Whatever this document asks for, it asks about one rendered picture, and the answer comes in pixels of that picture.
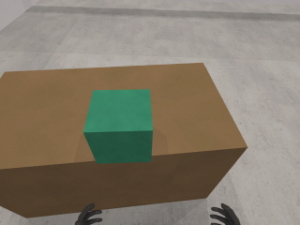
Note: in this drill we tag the left robot hand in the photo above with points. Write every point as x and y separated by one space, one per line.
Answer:
83 218

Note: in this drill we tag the right robot hand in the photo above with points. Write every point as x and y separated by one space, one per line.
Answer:
229 218

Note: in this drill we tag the carton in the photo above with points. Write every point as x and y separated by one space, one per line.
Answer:
119 126

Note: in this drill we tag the pedestal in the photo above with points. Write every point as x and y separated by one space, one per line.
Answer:
47 167

